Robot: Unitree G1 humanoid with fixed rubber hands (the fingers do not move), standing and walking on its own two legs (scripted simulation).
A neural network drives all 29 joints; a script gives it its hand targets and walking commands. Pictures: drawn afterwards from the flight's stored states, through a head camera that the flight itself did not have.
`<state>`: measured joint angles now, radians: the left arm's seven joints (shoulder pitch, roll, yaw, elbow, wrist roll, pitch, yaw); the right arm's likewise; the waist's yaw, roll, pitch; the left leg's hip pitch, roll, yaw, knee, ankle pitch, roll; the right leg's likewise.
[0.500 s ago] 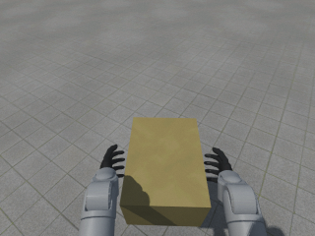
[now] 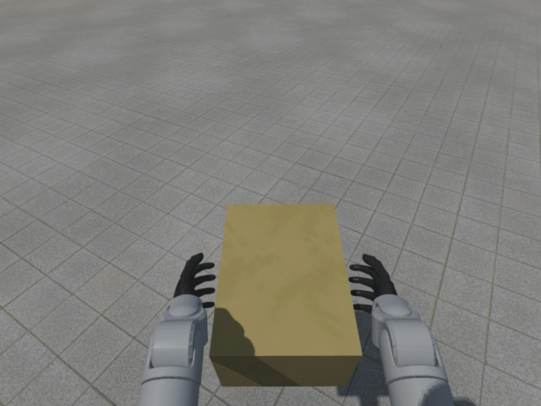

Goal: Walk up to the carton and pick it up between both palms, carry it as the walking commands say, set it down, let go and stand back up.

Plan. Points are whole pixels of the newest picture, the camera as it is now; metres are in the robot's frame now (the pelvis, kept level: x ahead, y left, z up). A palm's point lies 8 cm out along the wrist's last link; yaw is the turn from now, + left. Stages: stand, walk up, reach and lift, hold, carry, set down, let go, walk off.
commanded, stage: hold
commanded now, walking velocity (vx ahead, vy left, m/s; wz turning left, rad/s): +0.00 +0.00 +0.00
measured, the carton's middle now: (281, 288) +0.36 +0.01 -0.05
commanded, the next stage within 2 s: set down in 0.06 s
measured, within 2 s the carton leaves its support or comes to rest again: neither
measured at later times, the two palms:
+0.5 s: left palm (188, 304) +0.29 +0.16 +0.01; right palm (374, 302) +0.30 -0.14 +0.01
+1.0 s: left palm (213, 308) +0.35 +0.14 -0.10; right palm (365, 323) +0.33 -0.15 -0.11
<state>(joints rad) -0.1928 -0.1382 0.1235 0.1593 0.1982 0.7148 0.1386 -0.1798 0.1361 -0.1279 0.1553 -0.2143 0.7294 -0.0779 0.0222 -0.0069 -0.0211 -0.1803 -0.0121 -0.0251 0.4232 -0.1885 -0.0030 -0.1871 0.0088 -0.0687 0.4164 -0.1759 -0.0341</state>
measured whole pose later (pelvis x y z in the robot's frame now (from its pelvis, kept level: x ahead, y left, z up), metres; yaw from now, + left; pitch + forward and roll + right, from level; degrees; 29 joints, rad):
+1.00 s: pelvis +0.02 +0.01 -0.04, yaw -2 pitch +22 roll +0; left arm -0.37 -0.18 0.32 0.54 0.27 0.19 0.09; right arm -0.33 0.14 -0.33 0.53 -0.23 0.21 -0.05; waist 0.01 0.01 -0.09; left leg -0.80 -0.06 -0.04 0.74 -0.32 0.03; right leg -0.82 0.05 0.06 0.74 -0.29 -0.01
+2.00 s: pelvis -0.03 +0.02 -0.20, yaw +0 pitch +40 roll -1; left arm -0.81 -0.10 0.35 0.72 0.19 0.20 0.20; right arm -0.70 0.04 -0.39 0.67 -0.13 0.24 -0.14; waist 0.00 0.04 -0.22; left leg -1.68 -0.11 -0.05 1.50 -0.52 0.01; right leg -1.68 0.09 0.05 1.48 -0.51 0.03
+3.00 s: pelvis -0.07 +0.01 -0.33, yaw +0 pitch +44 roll +0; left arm -1.23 0.06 0.38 0.81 0.16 0.26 0.15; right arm -1.14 -0.09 -0.42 0.76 -0.11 0.28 -0.13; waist -0.01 0.02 0.03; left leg -2.14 -0.12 -0.02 1.94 -0.57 -0.01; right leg -2.14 0.11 0.04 1.93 -0.55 0.04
